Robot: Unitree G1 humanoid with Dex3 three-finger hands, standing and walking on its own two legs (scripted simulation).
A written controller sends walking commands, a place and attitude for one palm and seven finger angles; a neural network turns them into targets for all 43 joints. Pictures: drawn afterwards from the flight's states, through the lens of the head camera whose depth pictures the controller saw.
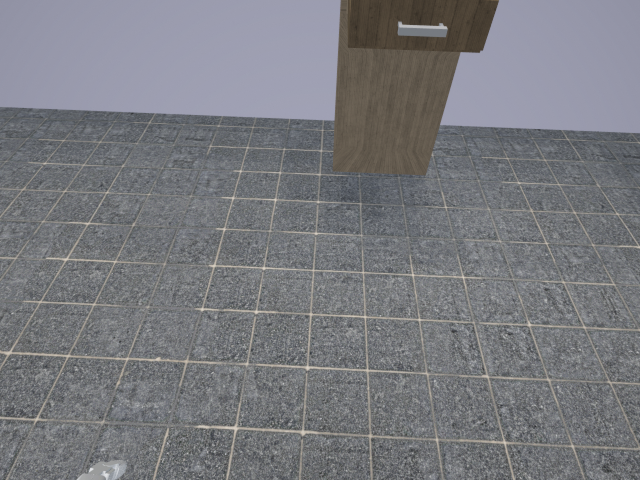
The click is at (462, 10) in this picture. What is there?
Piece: drawer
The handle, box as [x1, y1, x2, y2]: [398, 22, 447, 36]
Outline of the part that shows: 398,22 399,35 445,36 447,30 446,26 444,26 442,23 439,23 438,26 402,25 401,22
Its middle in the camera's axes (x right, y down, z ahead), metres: +0.30 -0.62 +1.14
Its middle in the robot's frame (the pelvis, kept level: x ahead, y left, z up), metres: +1.29 -0.24 +0.04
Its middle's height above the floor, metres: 0.81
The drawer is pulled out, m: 0.29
